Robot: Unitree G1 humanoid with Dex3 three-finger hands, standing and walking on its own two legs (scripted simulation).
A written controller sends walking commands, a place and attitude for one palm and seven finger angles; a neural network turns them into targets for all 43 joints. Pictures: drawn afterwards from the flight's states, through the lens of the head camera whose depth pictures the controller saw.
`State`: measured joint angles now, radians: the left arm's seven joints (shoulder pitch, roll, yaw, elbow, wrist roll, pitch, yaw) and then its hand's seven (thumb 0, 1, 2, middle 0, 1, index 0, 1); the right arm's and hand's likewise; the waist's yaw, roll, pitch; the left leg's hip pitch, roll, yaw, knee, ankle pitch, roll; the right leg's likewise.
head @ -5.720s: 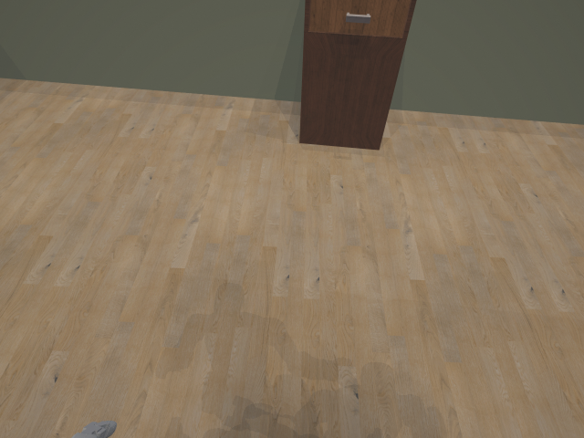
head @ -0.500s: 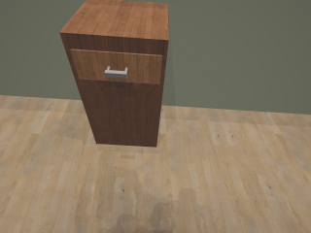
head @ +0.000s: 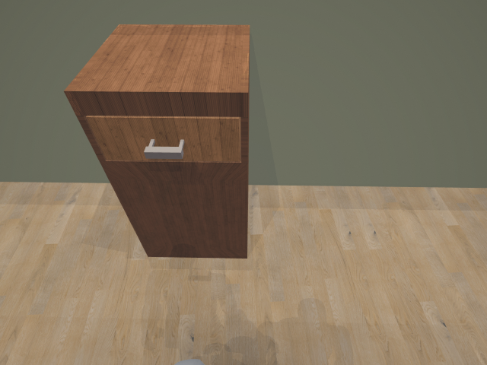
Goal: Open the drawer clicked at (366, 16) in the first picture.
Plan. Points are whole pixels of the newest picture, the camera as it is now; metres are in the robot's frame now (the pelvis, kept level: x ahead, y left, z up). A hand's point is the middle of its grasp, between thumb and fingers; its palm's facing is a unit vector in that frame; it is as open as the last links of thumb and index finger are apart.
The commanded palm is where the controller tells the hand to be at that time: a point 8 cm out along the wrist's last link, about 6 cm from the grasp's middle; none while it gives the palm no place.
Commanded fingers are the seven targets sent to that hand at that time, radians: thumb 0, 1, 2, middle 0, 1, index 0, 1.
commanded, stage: take the last steps up to it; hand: left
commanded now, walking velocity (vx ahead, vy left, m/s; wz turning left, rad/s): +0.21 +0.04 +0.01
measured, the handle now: (165, 147) +0.67 +0.25 -0.07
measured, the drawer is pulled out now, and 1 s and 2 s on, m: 0.00 0.00 0.00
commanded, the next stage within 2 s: come to a stop and stand still in 0.20 s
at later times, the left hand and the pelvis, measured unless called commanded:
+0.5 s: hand (135, 358) +0.17 +0.23 -0.18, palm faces +0.01 -0.98 -0.21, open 7.3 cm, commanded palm none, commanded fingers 0.00 0.90 0.90 -0.20 -0.30 -0.20 -0.30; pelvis +0.14 +0.04 +0.00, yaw -1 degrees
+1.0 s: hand (119, 342) +0.20 +0.27 -0.18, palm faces +0.01 -0.97 -0.25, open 7.4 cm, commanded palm none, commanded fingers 0.00 0.90 0.90 -0.20 -0.30 -0.20 -0.30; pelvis +0.12 +0.08 -0.02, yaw -2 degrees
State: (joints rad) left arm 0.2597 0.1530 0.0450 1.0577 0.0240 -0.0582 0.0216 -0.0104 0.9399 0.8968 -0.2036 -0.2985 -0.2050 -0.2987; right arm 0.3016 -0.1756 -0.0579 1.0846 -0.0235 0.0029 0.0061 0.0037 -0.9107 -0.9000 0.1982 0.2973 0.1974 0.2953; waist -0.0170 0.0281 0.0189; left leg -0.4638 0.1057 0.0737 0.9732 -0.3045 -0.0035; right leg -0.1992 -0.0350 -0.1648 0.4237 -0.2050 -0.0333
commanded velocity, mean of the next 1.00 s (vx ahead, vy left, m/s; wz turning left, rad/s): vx -0.05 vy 0.01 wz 0.00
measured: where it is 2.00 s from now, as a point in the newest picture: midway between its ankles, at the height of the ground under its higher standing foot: outside the picture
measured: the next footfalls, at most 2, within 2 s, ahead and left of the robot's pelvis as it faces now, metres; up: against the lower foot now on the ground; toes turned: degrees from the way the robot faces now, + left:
left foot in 0.18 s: +0.16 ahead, +0.15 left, +0.00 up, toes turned +8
right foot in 0.54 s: +0.22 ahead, -0.08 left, +0.00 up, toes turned -3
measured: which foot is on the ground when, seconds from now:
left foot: up 0.00-0.16, down 0.18-0.58, up 0.60-0.90, down 0.92-1.00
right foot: down 0.00-0.18, up 0.20-0.52, down 0.54-1.00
